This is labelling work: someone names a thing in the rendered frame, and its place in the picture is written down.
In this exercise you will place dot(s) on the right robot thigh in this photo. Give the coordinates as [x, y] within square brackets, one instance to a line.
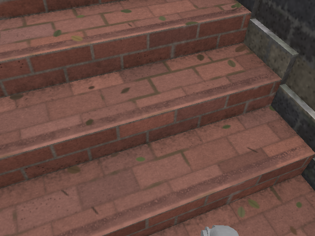
[219, 230]

